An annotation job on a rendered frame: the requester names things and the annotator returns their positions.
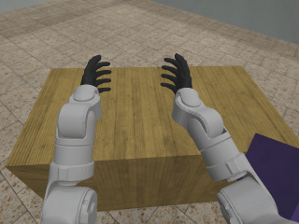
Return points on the left robot forearm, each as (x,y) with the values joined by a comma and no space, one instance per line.
(74,139)

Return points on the pedestal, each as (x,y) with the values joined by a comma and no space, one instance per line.
(142,157)

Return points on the carton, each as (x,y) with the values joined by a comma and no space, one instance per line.
(277,165)

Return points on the left robot upper arm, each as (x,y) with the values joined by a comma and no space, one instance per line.
(70,205)

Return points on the left robot hand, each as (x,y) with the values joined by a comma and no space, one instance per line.
(90,74)

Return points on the right robot hand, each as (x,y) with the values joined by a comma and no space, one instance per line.
(182,74)

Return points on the right robot forearm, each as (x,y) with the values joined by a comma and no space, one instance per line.
(205,126)

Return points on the right robot upper arm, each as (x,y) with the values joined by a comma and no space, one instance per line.
(245,202)

